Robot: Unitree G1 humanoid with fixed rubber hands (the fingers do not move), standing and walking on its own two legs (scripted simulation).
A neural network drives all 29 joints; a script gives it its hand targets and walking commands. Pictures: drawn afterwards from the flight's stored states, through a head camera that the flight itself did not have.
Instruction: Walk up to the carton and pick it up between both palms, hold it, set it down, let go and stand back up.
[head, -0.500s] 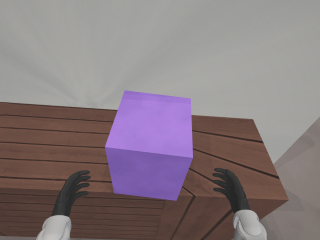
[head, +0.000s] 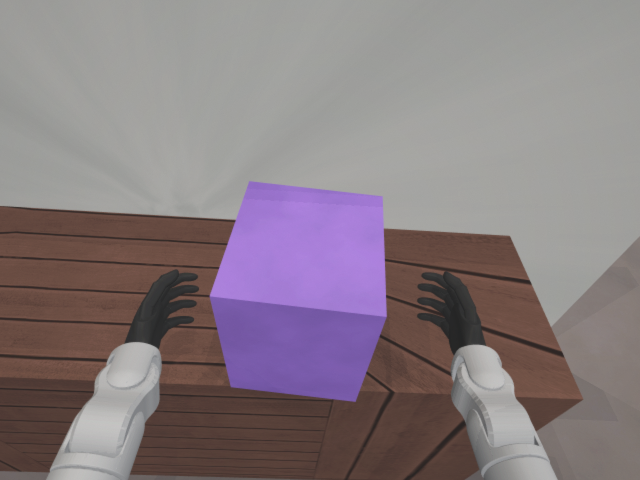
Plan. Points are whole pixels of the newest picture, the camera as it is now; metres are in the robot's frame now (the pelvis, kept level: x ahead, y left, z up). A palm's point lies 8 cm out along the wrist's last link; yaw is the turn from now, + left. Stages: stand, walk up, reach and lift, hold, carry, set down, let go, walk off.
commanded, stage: reach and lift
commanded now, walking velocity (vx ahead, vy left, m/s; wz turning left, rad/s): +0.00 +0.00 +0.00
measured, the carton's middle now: (304, 295) +0.40 +0.01 -0.02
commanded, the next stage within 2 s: none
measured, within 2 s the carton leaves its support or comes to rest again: neither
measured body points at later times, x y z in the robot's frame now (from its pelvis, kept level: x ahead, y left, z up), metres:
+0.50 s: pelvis +0.00 +0.00 +0.00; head +0.00 +0.01 +0.45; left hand +0.38 +0.21 +0.10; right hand +0.38 -0.16 +0.11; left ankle +0.00 +0.14 -0.73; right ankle +0.04 -0.10 -0.73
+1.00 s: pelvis +0.00 +0.00 +0.00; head +0.03 +0.00 +0.45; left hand +0.42 +0.21 +0.09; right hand +0.43 -0.15 +0.10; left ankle +0.00 +0.14 -0.73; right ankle +0.04 -0.10 -0.73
